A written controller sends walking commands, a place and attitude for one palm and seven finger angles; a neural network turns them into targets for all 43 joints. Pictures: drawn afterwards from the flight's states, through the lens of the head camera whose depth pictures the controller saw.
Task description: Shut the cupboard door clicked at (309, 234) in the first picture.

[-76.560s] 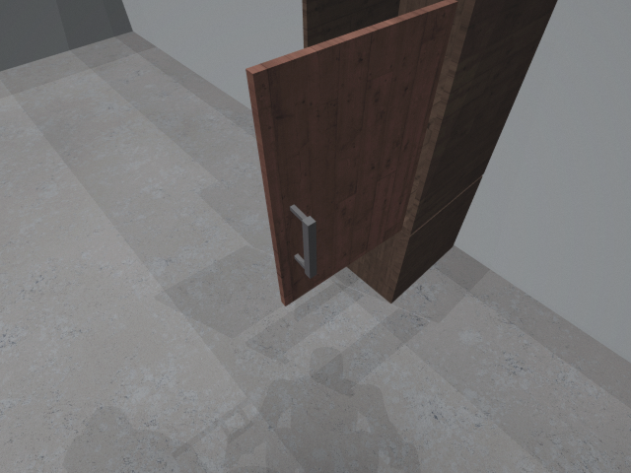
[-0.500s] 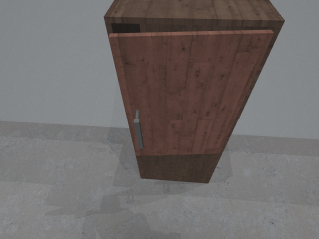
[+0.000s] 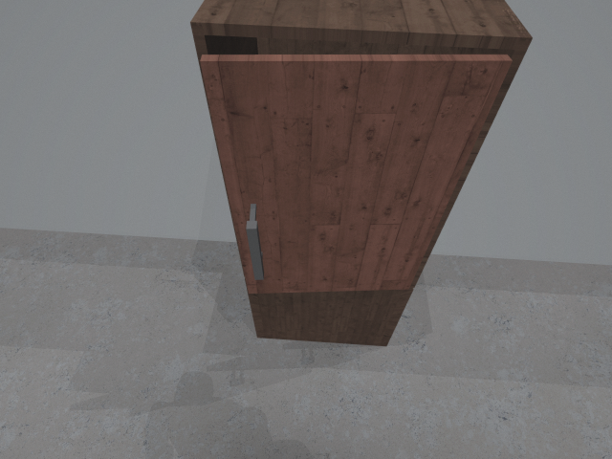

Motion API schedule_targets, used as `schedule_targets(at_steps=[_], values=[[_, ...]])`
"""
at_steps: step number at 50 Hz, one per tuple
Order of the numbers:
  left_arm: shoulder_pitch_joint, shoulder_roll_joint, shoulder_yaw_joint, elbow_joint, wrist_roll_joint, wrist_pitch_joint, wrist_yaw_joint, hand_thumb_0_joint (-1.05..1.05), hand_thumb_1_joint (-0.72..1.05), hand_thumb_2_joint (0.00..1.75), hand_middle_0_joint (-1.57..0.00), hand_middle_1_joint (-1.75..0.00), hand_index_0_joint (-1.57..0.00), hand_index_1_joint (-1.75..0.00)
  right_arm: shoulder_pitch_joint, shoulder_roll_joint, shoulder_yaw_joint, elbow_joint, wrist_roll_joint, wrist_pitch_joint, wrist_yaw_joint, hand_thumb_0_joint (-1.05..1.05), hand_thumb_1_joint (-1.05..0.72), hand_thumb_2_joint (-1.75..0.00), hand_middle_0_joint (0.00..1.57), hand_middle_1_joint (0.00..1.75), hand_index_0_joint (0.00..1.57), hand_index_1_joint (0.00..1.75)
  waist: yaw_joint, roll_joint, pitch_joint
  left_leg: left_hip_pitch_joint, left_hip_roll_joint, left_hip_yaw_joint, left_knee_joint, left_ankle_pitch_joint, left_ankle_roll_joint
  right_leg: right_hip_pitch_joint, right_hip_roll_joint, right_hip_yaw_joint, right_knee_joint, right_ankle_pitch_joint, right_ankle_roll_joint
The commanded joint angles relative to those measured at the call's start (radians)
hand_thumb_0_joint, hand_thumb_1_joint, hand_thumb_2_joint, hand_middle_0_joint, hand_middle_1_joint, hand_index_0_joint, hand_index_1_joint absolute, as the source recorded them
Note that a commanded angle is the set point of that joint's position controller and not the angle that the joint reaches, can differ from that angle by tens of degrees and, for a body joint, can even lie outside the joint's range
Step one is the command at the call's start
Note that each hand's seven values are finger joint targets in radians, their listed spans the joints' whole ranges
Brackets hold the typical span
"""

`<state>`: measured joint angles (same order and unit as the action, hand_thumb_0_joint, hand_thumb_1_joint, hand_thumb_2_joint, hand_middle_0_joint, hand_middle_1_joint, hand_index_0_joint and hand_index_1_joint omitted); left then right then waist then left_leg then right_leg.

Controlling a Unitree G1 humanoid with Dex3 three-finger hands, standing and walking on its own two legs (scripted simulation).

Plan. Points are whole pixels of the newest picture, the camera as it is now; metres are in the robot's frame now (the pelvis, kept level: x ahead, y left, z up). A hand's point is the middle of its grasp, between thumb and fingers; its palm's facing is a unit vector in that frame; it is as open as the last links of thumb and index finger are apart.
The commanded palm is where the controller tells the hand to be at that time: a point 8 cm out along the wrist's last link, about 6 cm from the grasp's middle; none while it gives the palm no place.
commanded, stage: look again from close up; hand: left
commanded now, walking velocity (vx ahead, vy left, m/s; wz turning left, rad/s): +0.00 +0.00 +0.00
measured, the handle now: (256, 244) +0.50 +0.12 -0.10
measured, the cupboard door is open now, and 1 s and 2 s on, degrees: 6 6 6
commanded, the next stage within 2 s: shuffle to correct the standing spot in 0.38 s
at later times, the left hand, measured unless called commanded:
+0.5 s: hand out of the picture -0.02 +0.20 -0.19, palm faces +0.04 -0.98 -0.17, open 7.4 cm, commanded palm none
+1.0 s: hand out of the picture -0.06 +0.14 -0.20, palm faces +0.11 -0.99 -0.10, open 7.4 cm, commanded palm none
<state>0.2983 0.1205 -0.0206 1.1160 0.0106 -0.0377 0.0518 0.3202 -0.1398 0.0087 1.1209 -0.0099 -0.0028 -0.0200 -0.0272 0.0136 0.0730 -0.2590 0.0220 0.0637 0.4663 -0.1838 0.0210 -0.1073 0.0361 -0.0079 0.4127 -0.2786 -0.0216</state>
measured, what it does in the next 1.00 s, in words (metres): stands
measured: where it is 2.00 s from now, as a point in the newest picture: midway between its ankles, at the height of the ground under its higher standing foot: outside the picture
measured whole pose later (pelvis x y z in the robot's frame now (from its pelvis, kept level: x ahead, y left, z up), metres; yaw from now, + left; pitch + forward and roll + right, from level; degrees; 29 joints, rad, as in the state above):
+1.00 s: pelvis +0.01 -0.01 -0.01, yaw +3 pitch +0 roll -2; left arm 0.44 0.15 0.01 1.07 0.03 0.01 0.03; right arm 0.33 -0.13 -0.02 1.07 -0.02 0.01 -0.02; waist 0.01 -0.06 -0.01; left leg -0.33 0.04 0.09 0.62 -0.32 0.04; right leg -0.17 0.03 -0.14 0.51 -0.35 -0.05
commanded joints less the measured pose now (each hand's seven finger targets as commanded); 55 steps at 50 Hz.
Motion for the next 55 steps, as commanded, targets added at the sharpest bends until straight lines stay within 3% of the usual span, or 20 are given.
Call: schedule_targets(at_steps=[1,2,7,17,25,31,34,36,38,39,41,42,44,46,48,49,50,51,52,55], values=[[0.081,0.106,0.02,-0.054,-0.004,-0.015,0.012,0.0,0.9,0.9,-0.2,-0.3,-0.2,-0.3,0.045,-0.094,-0.022,-0.08,0.0,-0.036,-0.011,0.0,-0.9,-0.9,0.2,0.3,0.2,0.3,0.004,-0.091,-0.151,0.088,0.076,-0.106,0.015,0.15,0.01,-0.025,-0.151,0.09,0.008,0.357,-0.032],[0.075,0.103,0.019,-0.059,0.001,-0.01,0.012,0.0,0.9,0.9,-0.2,-0.3,-0.2,-0.3,0.038,-0.098,-0.023,-0.083,-0.003,-0.037,-0.01,0.0,-0.9,-0.9,0.2,0.3,0.2,0.3,0.009,-0.041,-0.094,0.069,0.08,-0.107,0.007,0.168,0.013,-0.063,-0.139,0.085,0.006,0.287,-0.033],[0.08,0.111,0.019,-0.077,0.01,0.007,0.003,0.0,0.9,0.9,-0.2,-0.3,-0.2,-0.3,0.006,-0.106,-0.028,-0.099,-0.006,-0.022,-0.002,0.0,-0.9,-0.9,0.2,0.3,0.2,0.3,0.016,-0.021,0.069,-0.032,0.068,-0.145,-0.068,-0.054,0.021,-0.193,-0.11,0.089,-0.024,-0.033,-0.036],[0.095,0.146,0.023,-0.107,0.01,0.01,-0.006,0.0,0.9,0.9,-0.2,-0.3,-0.2,-0.3,-0.039,-0.151,-0.034,-0.123,-0.002,-0.031,0.0,0.0,-0.9,-0.9,0.2,0.3,0.2,0.3,0.031,-0.008,-0.023,0.006,0.08,-0.17,-0.108,-0.052,0.035,-0.141,-0.111,0.082,-0.017,0.019,-0.023],[0.106,0.14,0.015,-0.084,0.008,0.015,-0.012,0.0,0.9,0.9,-0.2,-0.3,-0.2,-0.3,-0.055,-0.148,-0.03,-0.102,-0.001,-0.028,0.001,0.0,-0.9,-0.9,0.2,0.3,0.2,0.3,0.027,0.002,-0.02,0.012,0.088,-0.179,-0.143,-0.121,0.028,-0.139,-0.114,0.074,-0.045,-0.004,-0.011],[0.153,0.12,0.026,-0.085,0.025,0.052,-0.03,0.0,0.9,0.9,-0.2,-0.3,-0.2,-0.3,-0.034,-0.211,-0.06,-0.099,-0.009,-0.004,-0.011,0.0,-0.9,-0.9,0.2,0.3,0.2,0.3,0.029,0.08,0.015,-0.045,0.203,-0.313,-0.279,-0.448,0.08,-0.201,-0.048,-0.029,0.115,-0.125,-0.006],[0.178,0.107,0.035,-0.088,0.028,0.064,-0.04,0.0,0.9,0.9,-0.2,-0.3,-0.2,-0.3,-0.039,-0.22,-0.072,-0.11,-0.012,0.0,-0.017,0.0,-0.9,-0.9,0.2,0.3,0.2,0.3,0.038,0.082,0.003,-0.073,0.246,-0.335,-0.277,-0.45,0.12,-0.209,-0.047,-0.034,0.195,-0.13,-0.014],[0.199,0.096,0.04,-0.089,0.027,0.066,-0.047,0.0,0.9,0.9,-0.2,-0.3,-0.2,-0.3,-0.046,-0.218,-0.076,-0.116,-0.015,0.002,-0.019,0.0,-0.9,-0.9,0.2,0.3,0.2,0.3,0.047,0.073,-0.007,-0.119,0.243,-0.293,-0.252,-0.428,0.118,-0.155,-0.046,-0.04,0.151,-0.109,-0.017],[0.238,0.099,0.045,-0.077,0.027,0.06,-0.046,0.0,0.9,0.9,-0.2,-0.3,-0.2,-0.3,-0.053,-0.186,-0.072,-0.115,-0.015,0.003,-0.017,0.0,-0.9,-0.9,0.2,0.3,0.2,0.3,0.064,0.016,-0.02,-0.186,0.176,-0.215,-0.188,-0.4,0.076,-0.052,-0.057,-0.023,0.019,-0.083,-0.025],[0.255,0.111,0.049,-0.074,0.028,0.055,-0.043,0.0,0.9,0.9,-0.2,-0.3,-0.2,-0.3,-0.058,-0.157,-0.066,-0.119,-0.014,0.004,-0.015,0.0,-0.9,-0.9,0.2,0.3,0.2,0.3,0.071,-0.042,-0.011,-0.235,0.114,-0.153,-0.11,-0.389,0.047,-0.032,-0.099,0.045,-0.052,-0.155,-0.043],[0.248,0.167,0.058,-0.078,0.022,0.047,-0.029,0.0,0.9,0.9,-0.2,-0.3,-0.2,-0.3,-0.07,-0.076,-0.048,-0.137,-0.012,0.001,-0.008,0.0,-0.9,-0.9,0.2,0.3,0.2,0.3,0.065,-0.263,0.02,-0.285,-0.019,0.024,0.199,-0.24,0.008,-0.098,-0.269,0.266,-0.246,-0.395,-0.125],[0.209,0.154,0.057,-0.091,0.019,0.042,-0.021,0.0,0.9,0.9,-0.2,-0.3,-0.2,-0.3,-0.083,-0.068,-0.048,-0.14,-0.011,0.003,-0.005,0.0,-0.9,-0.9,0.2,0.3,0.2,0.3,0.059,-0.246,0.039,-0.256,-0.005,0.011,0.301,-0.235,0.019,-0.154,-0.301,0.266,-0.275,-0.339,-0.152],[0.168,0.131,0.054,-0.099,0.019,0.036,-0.02,0.0,0.9,0.9,-0.2,-0.3,-0.2,-0.3,-0.056,-0.053,-0.045,-0.123,-0.011,-0.003,-0.003,0.0,-0.9,-0.9,0.2,0.3,0.2,0.3,0.03,-0.142,0.046,-0.25,0.002,0.011,0.388,-0.219,0.025,-0.14,-0.273,0.188,-0.218,-0.107,-0.169],[0.172,0.132,0.051,-0.091,0.023,0.034,-0.021,0.0,0.9,0.9,-0.2,-0.3,-0.2,-0.3,-0.03,-0.033,-0.042,-0.113,-0.01,-0.008,-0.002,0.0,-0.9,-0.9,0.2,0.3,0.2,0.3,0.025,-0.096,0.029,-0.193,0.002,0.043,0.286,-0.218,0.02,-0.121,-0.245,0.099,-0.135,0.059,-0.168],[0.177,0.125,0.045,-0.079,0.018,0.038,-0.021,0.0,0.9,0.9,-0.2,-0.3,-0.2,-0.3,0.03,-0.019,-0.032,-0.083,-0.011,-0.02,-0.006,0.0,-0.9,-0.9,0.2,0.3,0.2,0.3,0.009,-0.076,0.006,-0.037,0.006,0.06,0.066,-0.104,0.013,-0.153,-0.199,0.039,-0.03,0.107,-0.124],[0.186,0.102,0.041,-0.075,0.014,0.041,-0.025,0.0,0.9,0.9,-0.2,-0.3,-0.2,-0.3,0.087,-0.048,-0.036,-0.06,-0.011,-0.028,-0.012,0.0,-0.9,-0.9,0.2,0.3,0.2,0.3,-0.003,-0.009,-0.014,0.065,0.055,-0.01,-0.019,-0.041,0.024,-0.205,-0.151,0.005,0.072,0.077,-0.091],[0.212,0.065,0.035,-0.077,0.012,0.04,-0.033,0.0,0.9,0.9,-0.2,-0.3,-0.2,-0.3,0.15,-0.128,-0.055,-0.045,-0.017,-0.034,-0.023,0.0,-0.9,-0.9,0.2,0.3,0.2,0.3,-0.014,0.175,-0.046,0.187,0.244,-0.281,-0.12,0.0,0.094,-0.361,-0.073,-0.057,0.239,-0.047,-0.034],[0.186,0.065,0.034,-0.1,0.018,0.039,-0.035,0.0,0.9,0.9,-0.2,-0.3,-0.2,-0.3,0.204,-0.187,-0.073,-0.043,-0.019,-0.027,-0.035,0.0,-0.9,-0.9,0.2,0.3,0.2,0.3,-0.032,0.231,-0.048,0.247,0.415,-0.49,-0.213,0.073,0.191,-0.489,-0.043,-0.079,0.432,-0.265,-0.006],[0.152,0.089,0.041,-0.125,0.03,0.044,-0.04,0.0,0.9,0.9,-0.2,-0.3,-0.2,-0.3,0.207,-0.209,-0.081,-0.054,-0.017,-0.021,-0.039,0.0,-0.9,-0.9,0.2,0.3,0.2,0.3,-0.035,0.127,-0.031,0.217,0.467,-0.495,-0.22,0.059,0.241,-0.509,-0.079,-0.02,0.558,-0.268,-0.014],[0.096,0.084,0.061,-0.119,0.033,0.059,-0.048,0.0,0.9,0.9,-0.2,-0.3,-0.2,-0.3,0.106,-0.129,-0.059,-0.061,-0.017,-0.035,-0.039,0.0,-0.9,-0.9,0.2,0.3,0.2,0.3,0.008,0.109,0.053,-0.004,0.368,-0.323,-0.255,0.022,0.188,-0.477,-0.115,0.027,0.672,-0.117,0.004]])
